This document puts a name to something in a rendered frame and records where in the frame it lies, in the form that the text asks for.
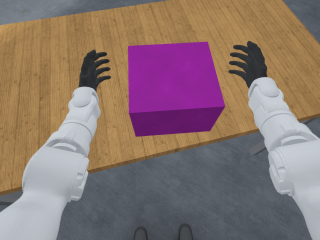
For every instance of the table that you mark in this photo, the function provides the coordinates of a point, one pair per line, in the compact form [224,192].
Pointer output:
[41,60]

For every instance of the robot left foot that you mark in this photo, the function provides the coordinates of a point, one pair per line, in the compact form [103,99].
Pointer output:
[140,233]

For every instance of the robot foot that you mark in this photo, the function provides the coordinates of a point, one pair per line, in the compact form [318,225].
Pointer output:
[185,232]
[140,233]

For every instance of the left robot hand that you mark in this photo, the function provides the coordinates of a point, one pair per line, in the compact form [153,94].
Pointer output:
[89,73]

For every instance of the left robot forearm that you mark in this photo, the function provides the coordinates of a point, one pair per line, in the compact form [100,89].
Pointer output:
[77,130]

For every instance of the right robot forearm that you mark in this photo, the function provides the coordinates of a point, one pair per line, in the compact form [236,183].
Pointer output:
[273,117]

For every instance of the robot right upper arm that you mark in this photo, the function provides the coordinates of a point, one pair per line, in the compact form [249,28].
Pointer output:
[295,170]

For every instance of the carton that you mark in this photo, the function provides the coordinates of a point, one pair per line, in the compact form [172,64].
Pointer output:
[173,89]

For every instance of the right robot hand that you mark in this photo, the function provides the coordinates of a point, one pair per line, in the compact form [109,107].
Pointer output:
[255,67]

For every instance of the robot left upper arm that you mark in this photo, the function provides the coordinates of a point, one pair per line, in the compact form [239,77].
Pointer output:
[55,177]

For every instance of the robot right foot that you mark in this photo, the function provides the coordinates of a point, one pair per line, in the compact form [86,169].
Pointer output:
[185,232]

